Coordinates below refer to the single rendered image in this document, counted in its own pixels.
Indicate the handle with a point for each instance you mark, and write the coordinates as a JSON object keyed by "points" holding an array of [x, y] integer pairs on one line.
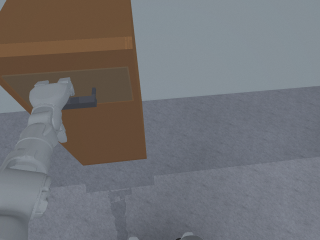
{"points": [[82, 101]]}

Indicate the cabinet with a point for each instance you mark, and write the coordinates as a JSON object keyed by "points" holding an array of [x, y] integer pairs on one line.
{"points": [[38, 36]]}

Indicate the drawer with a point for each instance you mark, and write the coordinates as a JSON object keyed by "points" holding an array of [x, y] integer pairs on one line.
{"points": [[112, 84]]}

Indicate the robot left hand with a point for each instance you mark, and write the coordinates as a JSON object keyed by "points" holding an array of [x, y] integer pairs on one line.
{"points": [[53, 93]]}

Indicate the robot left upper arm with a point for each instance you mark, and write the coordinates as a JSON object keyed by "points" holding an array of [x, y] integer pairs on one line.
{"points": [[24, 195]]}

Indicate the right robot shin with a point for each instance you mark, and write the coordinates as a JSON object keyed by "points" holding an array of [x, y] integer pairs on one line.
{"points": [[187, 234]]}

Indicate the robot left forearm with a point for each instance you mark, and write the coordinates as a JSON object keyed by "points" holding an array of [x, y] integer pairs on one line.
{"points": [[35, 147]]}

